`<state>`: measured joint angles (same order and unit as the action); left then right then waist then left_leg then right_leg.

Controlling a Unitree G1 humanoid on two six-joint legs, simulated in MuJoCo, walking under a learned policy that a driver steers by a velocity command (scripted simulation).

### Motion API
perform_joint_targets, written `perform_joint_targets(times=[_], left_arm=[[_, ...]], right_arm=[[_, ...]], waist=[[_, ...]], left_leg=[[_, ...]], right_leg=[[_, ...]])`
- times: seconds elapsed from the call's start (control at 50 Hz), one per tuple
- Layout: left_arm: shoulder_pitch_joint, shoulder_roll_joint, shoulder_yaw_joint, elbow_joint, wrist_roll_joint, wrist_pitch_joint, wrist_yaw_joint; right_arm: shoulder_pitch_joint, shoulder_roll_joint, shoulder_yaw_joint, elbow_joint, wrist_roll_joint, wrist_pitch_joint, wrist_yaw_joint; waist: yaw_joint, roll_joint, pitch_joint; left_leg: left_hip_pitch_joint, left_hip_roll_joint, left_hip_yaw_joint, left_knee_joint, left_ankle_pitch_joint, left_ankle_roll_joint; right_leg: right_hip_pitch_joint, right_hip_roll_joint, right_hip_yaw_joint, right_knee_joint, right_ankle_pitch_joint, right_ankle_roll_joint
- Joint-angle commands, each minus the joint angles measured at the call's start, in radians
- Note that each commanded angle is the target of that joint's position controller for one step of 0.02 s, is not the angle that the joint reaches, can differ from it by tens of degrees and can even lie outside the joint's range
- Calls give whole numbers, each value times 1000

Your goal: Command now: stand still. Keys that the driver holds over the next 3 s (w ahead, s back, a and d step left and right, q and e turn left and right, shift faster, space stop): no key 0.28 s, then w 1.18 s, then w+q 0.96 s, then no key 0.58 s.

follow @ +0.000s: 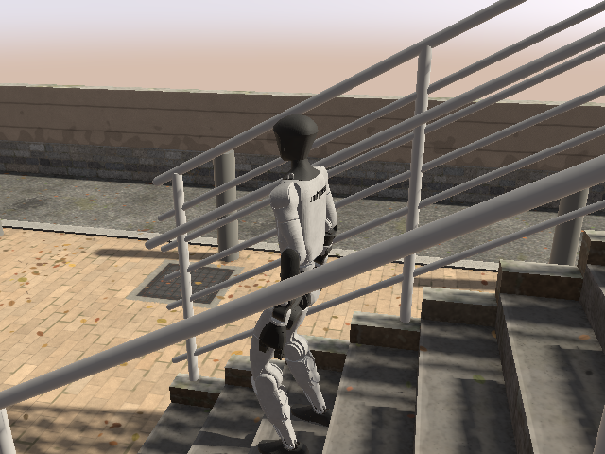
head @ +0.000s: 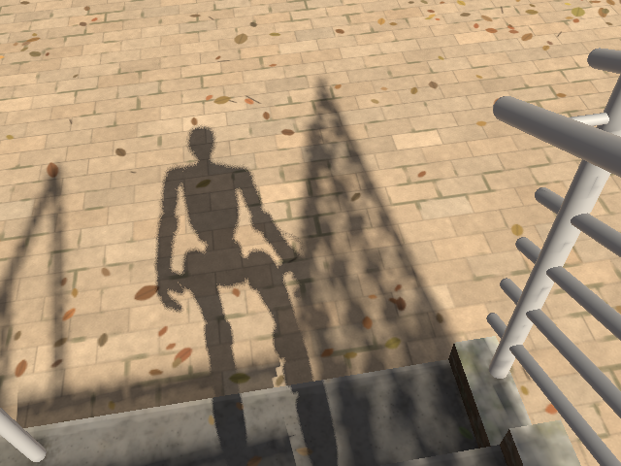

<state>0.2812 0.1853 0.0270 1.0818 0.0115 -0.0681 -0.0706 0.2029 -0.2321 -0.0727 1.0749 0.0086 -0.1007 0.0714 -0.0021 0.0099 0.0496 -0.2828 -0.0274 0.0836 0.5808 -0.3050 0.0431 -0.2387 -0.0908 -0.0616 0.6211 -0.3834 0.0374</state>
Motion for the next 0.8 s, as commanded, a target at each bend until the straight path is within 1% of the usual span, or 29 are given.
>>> perform_joint_targets(times=[0.02,0.2,0.28,0.3,0.32,0.34,0.36,0.38,0.4,0.42,0.44,0.46,0.48,0.5,0.52,0.54,0.56,0.58,0.6,0.62,0.64,0.66,0.68,0.7,0.72,0.74,0.76,0.78,0.8], left_arm=[[72,101,18,-11,-1,-5,2],[89,94,16,2,7,-8,3],[98,94,15,9,4,-10,5],[119,114,23,15,10,-8,9],[128,143,37,14,27,-7,19],[128,147,46,13,43,-8,33],[122,128,50,8,58,-15,49],[89,90,48,-3,68,-25,66],[68,33,37,-14,66,-35,76],[10,5,32,-34,65,-49,80],[-54,-14,28,-62,57,-59,84],[-73,-13,26,-81,56,-63,86],[-34,-3,26,-82,60,-70,81],[31,-7,27,-65,66,-75,83],[145,-13,26,-39,58,-82,70],[306,-49,18,8,87,-88,58],[503,44,32,50,115,-83,55],[622,85,22,83,119,-74,30],[556,98,24,88,117,-68,1],[435,59,14,57,95,-65,-17],[356,26,4,45,79,-65,-16],[298,-28,-9,29,83,-64,-1],[248,-93,-27,11,81,-59,22],[216,-133,-40,-2,82,-50,43],[215,-129,-53,-21,83,-61,58],[270,-140,-63,17,93,-74,66],[305,-97,-61,27,82,-78,65],[314,-67,-57,37,88,-73,56],[317,-46,-57,37,75,-65,47]], right_arm=[[31,-98,-15,-23,2,-11,-5],[54,-96,-15,-3,4,-10,-2],[61,-93,-14,2,3,-8,1],[82,-120,-25,7,-3,-7,-5],[99,-163,-45,8,-17,-8,-17],[125,-176,-56,14,-28,-9,-29],[181,-169,-64,30,-38,-14,-46],[261,-142,-60,54,-41,-18,-64],[343,-115,-56,71,-50,-20,-78],[368,-80,-42,69,-48,-20,-88],[370,-56,-30,54,-55,-16,-88],[340,-50,-23,41,-45,-16,-87],[283,-41,-15,23,-44,-15,-88],[190,-58,-16,-13,-38,-9,-84],[75,-81,-22,-48,-46,-4,-72],[36,-85,-21,-55,-72,-3,-48],[-34,-43,-21,-92,-94,-19,-29],[-18,33,-7,-92,-71,-41,-31],[-12,23,-5,-76,-51,-43,-36],[11,-18,-13,-62,-57,-41,-45],[57,1,-12,-43,-72,-30,-49],[66,28,-4,-59,-87,-17,-49],[63,52,8,-69,-106,3,-36],[144,61,14,-30,-116,21,-22],[133,60,16,-31,-122,25,-15],[64,60,22,-55,-124,22,-14],[30,46,17,-75,-115,21,-18],[0,45,21,-88,-106,18,-26],[32,42,24,-71,-95,21,-33]], waist=[[1,-31,-19],[-4,-23,-11],[-6,-29,-18],[-10,-23,-18],[-16,-15,16],[-25,-7,68],[-39,15,96],[-66,40,98],[-92,89,58],[-114,103,63],[-125,97,80],[-113,104,85],[-64,75,85],[-13,43,94],[65,21,104],[130,-81,81],[217,-269,37],[233,-243,57],[181,-90,171],[123,3,119],[69,41,74],[27,64,51],[-4,30,32],[-41,-45,40],[-31,-75,39],[-6,-59,36],[13,-40,-9],[17,-34,-8],[11,-68,3]], left_leg=[[88,43,-63,-89,174,18],[80,37,-58,-64,210,15],[82,38,-60,-56,219,15],[85,43,-68,-73,75,30],[61,52,-94,-97,-188,63],[22,80,-149,-128,-402,104],[18,129,-225,-145,-522,156],[75,199,-331,-176,-560,217],[182,275,-452,-230,-546,273],[225,331,-560,-264,-515,316],[232,358,-586,-288,-470,336],[190,349,-580,-273,-486,335],[107,333,-524,-248,-488,324],[-53,298,-439,-245,-516,300],[-270,228,-312,-142,-535,271],[-451,133,-200,112,-455,236],[-643,-25,-106,539,-266,161],[-823,-96,-322,642,-219,162],[-948,-78,-394,700,-84,159],[-892,-42,-339,776,29,140],[-809,4,-291,767,107,127],[-706,56,-261,694,163,121],[-565,74,-205,624,235,117],[-470,102,-175,595,344,114],[-372,95,-143,472,501,102],[-403,133,-185,342,679,74],[-367,120,-148,220,788,58],[-261,131,-139,128,895,46],[-146,106,-98,116,862,23]], right_leg=[[-92,13,-36,-94,184,-21],[-93,13,-36,-84,226,-24],[-91,14,-39,-79,229,-23],[-96,20,-42,-85,113,-36],[-127,26,-40,-86,-81,-64],[-170,17,-17,-87,-221,-94],[-219,5,3,-56,-281,-122],[-277,11,3,14,-245,-130],[-334,37,-11,109,-144,-123],[-396,57,-2,172,-77,-122],[-432,54,23,208,-112,-122],[-411,52,21,215,-178,-119],[-320,65,-4,169,-201,-126],[-128,82,-33,79,-189,-135],[127,104,-63,-22,-58,-141],[306,70,61,-41,8,-183],[419,-132,532,-261,-170,-318],[461,-232,794,-356,-142,-450],[455,-288,727,-382,-107,-473],[418,-254,577,-340,-32,-428],[323,-222,448,-291,80,-391],[215,-195,322,-254,246,-359],[59,-113,206,-237,334,-313],[-69,-89,155,-225,375,-286],[-158,-15,74,-217,366,-255],[-130,-29,92,-177,364,-242],[-126,-11,74,-125,309,-229],[-202,5,55,-82,257,-210],[-312,4,76,-99,212,-223]])
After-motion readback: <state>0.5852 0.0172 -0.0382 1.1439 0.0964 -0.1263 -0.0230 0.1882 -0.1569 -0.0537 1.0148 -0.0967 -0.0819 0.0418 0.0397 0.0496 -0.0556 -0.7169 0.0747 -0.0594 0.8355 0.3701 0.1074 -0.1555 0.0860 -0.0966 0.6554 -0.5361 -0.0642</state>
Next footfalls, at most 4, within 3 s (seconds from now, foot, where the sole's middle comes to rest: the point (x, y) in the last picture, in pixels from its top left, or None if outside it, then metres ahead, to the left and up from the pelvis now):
1.00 left None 0.35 0.08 -0.93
1.48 right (390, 414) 0.71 -0.15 -1.09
2.04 left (286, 343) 1.03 0.15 -1.26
2.38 right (340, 271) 1.31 -0.04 -1.26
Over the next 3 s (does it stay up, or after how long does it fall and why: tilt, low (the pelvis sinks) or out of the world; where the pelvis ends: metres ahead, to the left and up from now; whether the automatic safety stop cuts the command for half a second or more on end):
stays up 1.29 0.11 -0.49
